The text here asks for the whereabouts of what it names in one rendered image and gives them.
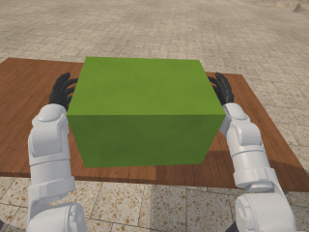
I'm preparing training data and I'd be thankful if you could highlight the left robot upper arm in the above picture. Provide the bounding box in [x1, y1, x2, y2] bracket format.
[27, 201, 88, 232]

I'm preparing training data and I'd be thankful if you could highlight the table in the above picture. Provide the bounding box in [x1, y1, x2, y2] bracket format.
[0, 57, 309, 232]

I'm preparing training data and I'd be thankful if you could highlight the left robot hand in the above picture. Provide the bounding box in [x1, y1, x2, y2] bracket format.
[48, 72, 78, 112]

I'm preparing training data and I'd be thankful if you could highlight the right robot upper arm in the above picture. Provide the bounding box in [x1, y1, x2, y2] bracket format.
[235, 192, 306, 232]

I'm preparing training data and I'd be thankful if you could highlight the carton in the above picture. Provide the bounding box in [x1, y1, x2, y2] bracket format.
[66, 56, 226, 168]

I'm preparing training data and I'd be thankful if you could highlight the right robot hand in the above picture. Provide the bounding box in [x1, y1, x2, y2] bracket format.
[208, 72, 234, 105]

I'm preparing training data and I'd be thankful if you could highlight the robot left forearm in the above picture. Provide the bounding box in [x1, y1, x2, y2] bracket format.
[26, 103, 75, 232]

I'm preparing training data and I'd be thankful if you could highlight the robot right forearm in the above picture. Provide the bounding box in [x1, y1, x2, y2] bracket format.
[219, 102, 296, 229]

